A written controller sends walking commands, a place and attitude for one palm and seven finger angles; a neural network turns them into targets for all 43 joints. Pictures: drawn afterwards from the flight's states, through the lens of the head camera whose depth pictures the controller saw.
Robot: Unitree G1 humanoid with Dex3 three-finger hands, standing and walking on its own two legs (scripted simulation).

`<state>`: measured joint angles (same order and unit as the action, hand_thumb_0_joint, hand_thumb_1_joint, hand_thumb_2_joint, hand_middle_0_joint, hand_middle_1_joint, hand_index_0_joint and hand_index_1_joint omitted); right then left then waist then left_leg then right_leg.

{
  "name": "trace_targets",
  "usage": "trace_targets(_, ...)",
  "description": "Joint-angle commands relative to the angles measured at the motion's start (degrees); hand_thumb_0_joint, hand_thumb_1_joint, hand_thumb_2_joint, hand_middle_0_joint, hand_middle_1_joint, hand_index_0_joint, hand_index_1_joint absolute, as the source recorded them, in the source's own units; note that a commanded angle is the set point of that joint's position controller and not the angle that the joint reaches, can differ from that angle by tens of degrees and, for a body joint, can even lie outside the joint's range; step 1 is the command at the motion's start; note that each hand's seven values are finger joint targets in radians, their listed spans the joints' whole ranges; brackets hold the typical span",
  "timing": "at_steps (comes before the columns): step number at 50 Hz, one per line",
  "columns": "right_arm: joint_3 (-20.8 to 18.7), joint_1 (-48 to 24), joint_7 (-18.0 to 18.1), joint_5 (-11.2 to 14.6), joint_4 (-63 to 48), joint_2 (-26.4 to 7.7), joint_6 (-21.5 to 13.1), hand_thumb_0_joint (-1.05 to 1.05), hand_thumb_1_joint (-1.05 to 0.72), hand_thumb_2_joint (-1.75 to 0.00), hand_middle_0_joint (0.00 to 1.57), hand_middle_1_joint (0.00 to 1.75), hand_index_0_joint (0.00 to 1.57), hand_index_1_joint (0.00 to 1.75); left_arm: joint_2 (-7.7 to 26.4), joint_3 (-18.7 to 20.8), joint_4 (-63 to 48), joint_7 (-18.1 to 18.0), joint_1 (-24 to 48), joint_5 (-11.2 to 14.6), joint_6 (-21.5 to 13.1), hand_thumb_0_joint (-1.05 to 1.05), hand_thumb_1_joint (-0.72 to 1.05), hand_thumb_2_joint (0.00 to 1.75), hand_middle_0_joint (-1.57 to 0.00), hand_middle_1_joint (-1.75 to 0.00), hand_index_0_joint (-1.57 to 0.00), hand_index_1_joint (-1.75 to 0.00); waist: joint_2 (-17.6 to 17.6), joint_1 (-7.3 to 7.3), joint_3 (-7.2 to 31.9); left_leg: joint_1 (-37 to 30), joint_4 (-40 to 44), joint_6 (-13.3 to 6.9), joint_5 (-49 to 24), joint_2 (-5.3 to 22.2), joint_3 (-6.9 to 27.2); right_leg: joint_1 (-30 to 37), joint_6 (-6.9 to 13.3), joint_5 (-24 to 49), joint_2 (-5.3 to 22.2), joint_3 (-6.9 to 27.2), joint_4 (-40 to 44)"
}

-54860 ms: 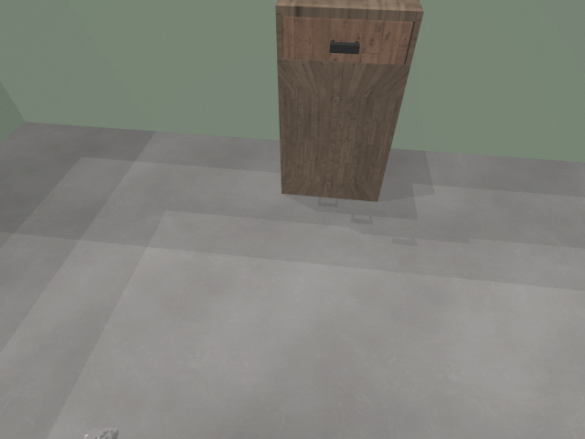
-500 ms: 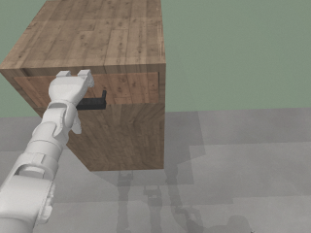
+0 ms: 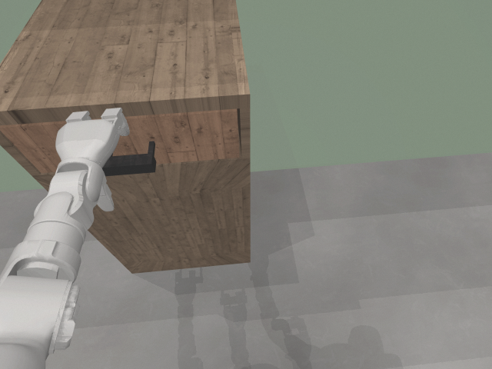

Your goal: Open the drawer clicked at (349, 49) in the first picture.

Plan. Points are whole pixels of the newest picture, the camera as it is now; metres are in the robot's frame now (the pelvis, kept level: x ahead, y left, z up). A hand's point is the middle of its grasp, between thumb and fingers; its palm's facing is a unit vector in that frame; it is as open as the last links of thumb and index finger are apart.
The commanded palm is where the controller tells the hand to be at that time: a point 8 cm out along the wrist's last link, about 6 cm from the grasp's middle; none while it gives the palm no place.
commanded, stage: re-aim the fingers above the handle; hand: left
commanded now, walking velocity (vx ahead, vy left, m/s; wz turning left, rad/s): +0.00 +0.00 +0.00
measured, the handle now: (129, 156) +0.51 +0.23 +0.01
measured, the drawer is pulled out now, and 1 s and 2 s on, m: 0.00 0.00 0.00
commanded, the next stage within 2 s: lower the fingers behind the handle in 1.28 s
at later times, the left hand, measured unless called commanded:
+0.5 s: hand (103, 162) +0.45 +0.24 +0.07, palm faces -0.03 -0.01 -1.00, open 13.8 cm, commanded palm +0.43 +0.24 +0.13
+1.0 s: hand (104, 165) +0.44 +0.24 +0.07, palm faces -0.02 -0.01 -1.00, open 13.8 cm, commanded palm +0.42 +0.24 +0.13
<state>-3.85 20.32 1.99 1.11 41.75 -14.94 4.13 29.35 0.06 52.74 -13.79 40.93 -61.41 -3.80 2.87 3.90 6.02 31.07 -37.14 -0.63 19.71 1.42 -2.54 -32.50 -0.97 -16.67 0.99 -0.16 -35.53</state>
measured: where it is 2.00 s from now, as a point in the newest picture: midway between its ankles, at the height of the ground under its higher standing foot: outside the picture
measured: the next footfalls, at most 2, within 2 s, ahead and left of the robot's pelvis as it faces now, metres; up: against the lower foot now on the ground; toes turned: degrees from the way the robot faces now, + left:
none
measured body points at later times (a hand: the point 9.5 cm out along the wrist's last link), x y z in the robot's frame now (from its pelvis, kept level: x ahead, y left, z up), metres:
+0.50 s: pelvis +0.00 +0.00 +0.00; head +0.07 -0.01 +0.45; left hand +0.44 +0.24 +0.12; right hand +0.07 -0.27 -0.13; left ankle -0.02 +0.11 -0.72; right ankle +0.00 -0.13 -0.72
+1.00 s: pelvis +0.00 -0.01 +0.00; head +0.06 -0.03 +0.45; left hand +0.43 +0.24 +0.13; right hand +0.07 -0.29 -0.13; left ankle -0.02 +0.11 -0.72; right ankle +0.00 -0.13 -0.72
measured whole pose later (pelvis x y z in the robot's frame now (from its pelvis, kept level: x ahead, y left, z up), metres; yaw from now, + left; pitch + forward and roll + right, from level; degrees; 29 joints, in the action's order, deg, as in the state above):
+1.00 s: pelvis +0.00 -0.01 +0.00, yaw +1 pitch +12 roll +0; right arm -3.6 17.5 2.7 1.3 40.3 -15.5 4.0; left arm 28.7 -1.1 49.4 -11.6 39.0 -60.7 -5.1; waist 3.1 2.6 5.7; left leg 28.8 -36.0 0.2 19.0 1.5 -1.4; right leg -30.4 -0.1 -17.0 0.9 -1.2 -35.5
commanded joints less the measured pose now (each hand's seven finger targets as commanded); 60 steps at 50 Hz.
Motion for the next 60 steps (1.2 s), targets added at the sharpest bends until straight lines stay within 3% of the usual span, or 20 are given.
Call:
trace_targets(1,-2.71,2.72,0.64,-0.06,-4.79,-8.84,-1.97,0.0,-0.9,-0.9,0.2,0.3,0.2,0.3,12.2,0.67,-11.49,-2.17,28.51,0.72,1.05,0.0,-0.5,0.3,-0.3,-1.2,-0.3,-1.2,1.14,0.94,20.08,-12.63,3.2,-1.35,-22.08,-2.09,0.89,8.8,2.7,16.21,-3.78,-1.82,2.38)
trace_targets(5,-2.52,2.59,0.72,-0.4,-4.85,-8.75,-2.12,0.0,-0.9,-0.9,0.2,0.3,0.2,0.3,10.5,-0.66,-11.76,-1.25,30.59,0.87,1.15,0.0,-0.5,0.3,-0.3,-1.2,-0.3,-1.2,1.82,1.13,20.47,-14.39,3.12,-1.12,-22.4,-1.84,1.48,7.18,2.77,14.62,-3.71,-2.12,2.38)
trace_targets(8,-2.27,2.47,0.6,-0.59,-5.41,-8.72,-1.91,0.0,-0.9,-0.9,0.2,0.3,0.2,0.3,13.99,2.81,-11.03,-1.34,28.21,0.67,1.06,0.0,-0.5,0.3,-0.3,-1.2,-0.3,-1.2,1.56,-0.43,21.72,-13.13,2.74,-1.11,-24.43,-2.1,1.16,9.72,2.9,17.09,-3.56,-1.99,1.61)
trace_targets(10,-2.2,1.99,0.25,-0.52,-6.02,-8.52,-1.72,0.0,-0.9,-0.9,0.2,0.3,0.2,0.3,12.42,2.14,-10.75,-1.55,26.43,0.35,1.6,0.0,-0.5,0.3,-0.3,-1.2,-0.3,-1.2,0.93,-0.83,20.92,-12.85,2.68,-0.88,-26.08,-1.85,1.26,9.28,2.9,17.46,-3.64,-2.38,1.21)
trace_targets(12,-1.95,1.69,0.37,-0.65,-6.31,-9.1,-1.28,0.0,-0.9,-0.9,0.2,0.3,0.2,0.3,18.21,6.84,-9.61,-1.75,24.58,0.0,2.09,0.0,-0.5,0.3,-0.3,-1.2,-0.3,-1.2,-0.28,-2.08,21.23,-11.28,2.83,-0.88,-26.22,-1.91,1.01,11.57,2.97,18.29,-3.5,-2.24,0.93)
trace_targets(14,-1.89,1.18,0.27,-0.33,-6.98,-8.55,-1.24,0.0,-0.9,-0.9,0.2,0.3,0.2,0.3,14.49,3.38,-9.1,-1.48,24.04,-0.38,2.83,0.0,-0.5,0.3,-0.3,-1.2,-0.3,-1.2,-0.17,-1.32,19.92,-10.76,2.86,-0.99,-24.99,-1.97,0.55,10.67,2.77,18.2,-3.5,-2.27,1.11)
trace_targets(16,-2.05,1.13,0.34,-0.23,-6.99,-8.87,-1.43,0.0,-0.9,-0.9,0.2,0.3,0.2,0.3,13.81,2.44,-10.21,-1.02,25.65,0.01,2.83,0.0,-0.5,0.3,-0.3,-1.2,-0.3,-1.2,-1.48,-0.42,19.44,-11.32,2.94,-1.22,-23.17,-1.83,0.48,10.16,2.57,17.35,-3.48,-2.13,1.67)
trace_targets(20,-2.67,1.63,0.62,-0.51,-7.19,-8.4,-1.76,0.0,-0.9,-0.9,0.2,0.3,0.2,0.3,10.18,-0.41,-16.48,0.26,27.67,1.28,0.62,0.0,-0.5,0.3,-0.3,-1.2,-0.3,-1.2,1.27,0.34,23.2,-15.96,1.86,-1.38,-26.98,-1.79,1.06,9.56,2.48,18.66,-3.53,-1.77,1.71)
trace_targets(22,-2.73,2.02,0.81,-0.59,-6.77,-8.56,-1.54,0.0,-0.9,-0.9,0.2,0.3,0.2,0.3,11.81,1.2,-16.56,0.42,26.38,1.65,-0.03,0.0,-0.5,0.3,-0.3,-1.2,-0.3,-1.2,-0.1,0.35,23.0,-15.79,1.57,-1.31,-28.23,-1.89,1.53,10.1,2.53,19.18,-3.69,-1.87,1.64)
trace_targets(24,-2.66,1.83,0.66,-0.49,-6.0,-8.33,-1.57,0.0,-0.9,-0.9,0.2,0.3,0.2,0.3,10.01,-0.08,-15.98,0.07,26.99,1.75,-0.2,0.0,-0.5,0.3,-0.3,-1.2,-0.3,-1.2,-0.3,0.67,20.58,-15.01,1.79,-1.31,-26.27,-1.96,1.53,8.53,2.56,18.31,-3.7,-2.08,1.76)
trace_targets(27,-2.48,1.52,0.59,-0.66,-5.77,-8.65,-1.3,0.0,-0.9,-0.9,0.2,0.3,0.2,0.3,13.67,2.85,-16.45,-1.14,27.38,1.1,0.14,0.0,-0.5,0.3,-0.3,-1.2,-0.3,-1.2,1.08,-0.53,22.3,-14.06,2.06,-1.05,-26.69,-2.29,1.38,10.66,2.9,19.15,-3.56,-1.95,1.36)
trace_targets(29,-2.46,1.25,0.29,-0.55,-5.57,-8.13,-1.25,0.0,-0.9,-0.9,0.2,0.3,0.2,0.3,12.38,2.23,-14.92,-1.82,26.52,0.7,0.96,0.0,-0.5,0.3,-0.3,-1.2,-0.3,-1.2,1.46,-0.63,21.89,-13.86,2.06,-0.98,-26.22,-2.29,1.05,10.35,2.86,19.13,-3.54,-2.05,1.2)
trace_targets(32,-2.22,0.42,0.43,-0.63,-6.19,-8.58,-1.01,0.0,-0.9,-0.9,0.2,0.3,0.2,0.3,16.23,5.44,-13.73,-2.19,24.96,0.76,1.96,0.0,-0.5,0.3,-0.3,-1.2,-0.3,-1.2,-0.49,-1.65,22.36,-11.27,2.76,-1.21,-24.59,-2.67,0.36,14.34,2.78,20.57,-3.26,-1.54,1.49)
trace_targets(36,-2.12,-0.18,0.42,-0.1,-6.95,-8.48,-1.02,0.0,-0.9,-0.9,0.2,0.3,0.2,0.3,13.27,2.72,-12.6,-0.89,21.63,1.02,3.01,0.0,-0.5,0.3,-0.3,-1.2,-0.3,-1.2,-2.19,-1.36,20.59,-10.75,3.32,-1.47,-23.93,-2.6,-0.27,14.65,2.42,21.55,-3.21,-1.55,2.05)
trace_targets(38,-2.0,-0.42,0.81,0.12,-7.07,-8.76,-0.95,0.0,-0.9,-0.9,0.2,0.3,0.2,0.3,14.9,3.68,-11.02,0.14,20.61,1.38,2.77,0.0,-0.5,0.3,-0.3,-1.2,-0.3,-1.2,-3.88,-1.18,18.86,-9.45,3.88,-1.72,-20.79,-2.78,-0.47,15.22,2.18,20.07,-3.0,-1.17,2.82)
trace_targets(47,-2.45,0.18,1.28,-0.18,-6.25,-8.41,-1.72,0.0,-0.9,-0.9,0.2,0.3,0.2,0.3,15.41,4.05,-15.66,-0.41,24.49,1.48,-1.96,0.0,-0.5,0.3,-0.3,-1.2,-0.3,-1.2,-1.32,-0.43,19.67,-11.1,3.19,-1.72,-20.41,-3.05,-0.15,13.81,2.36,18.98,-2.98,-0.74,3.0)
trace_targets(53,-2.46,0.19,0.93,-0.19,-5.72,-8.41,-1.85,0.0,-0.9,-0.9,0.2,0.3,0.2,0.3,16.65,4.97,-12.73,-2.04,24.17,0.6,-0.24,0.0,-0.5,0.3,-0.3,-1.2,-0.3,-1.2,-0.44,-0.94,20.78,-10.65,3.13,-1.5,-20.96,-3.11,-0.25,13.9,2.42,19.45,-3.0,-0.9,2.33)
trace_targets(55,-2.33,0.04,0.78,-0.02,-5.82,-8.44,-1.93,0.0,-0.9,-0.9,0.2,0.3,0.2,0.3,13.57,2.19,-12.39,-1.64,25.35,0.93,0.49,0.0,-0.5,0.3,-0.3,-1.2,-0.3,-1.2,-0.75,-0.37,19.47,-10.56,3.45,-1.47,-20.34,-3.02,-0.25,12.9,2.37,18.8,-2.99,-1.14,2.68)
trace_targets(59,-2.25,0.17,1.14,0.05,-5.88,-8.8,-1.69,0.0,-0.9,-0.9,0.2,0.3,0.2,0.3,15.21,2.96,-10.97,-0.66,25.84,0.84,0.71,0.0,-0.5,0.3,-0.3,-1.2,-0.3,-1.2,-2.13,0.25,18.71,-10.38,3.54,-1.59,-18.69,-2.91,0.08,12.19,2.3,17.26,-3.09,-1.05,2.95)
trace_targets(60,-1.98,0.11,1.16,-0.03,-6.12,-8.58,-1.87,0.0,-0.9,-0.9,0.2,0.3,0.2,0.3,12.52,0.59,-10.63,-0.35,26.38,1.01,0.72,0.0,-0.5,0.3,-0.3,-1.2,-0.3,-1.2,-1.75,0.31,18.1,-10.04,3.79,-1.64,-18.11,-3.07,0.03,11.86,2.26,16.58,-2.96,-1.11,3.19)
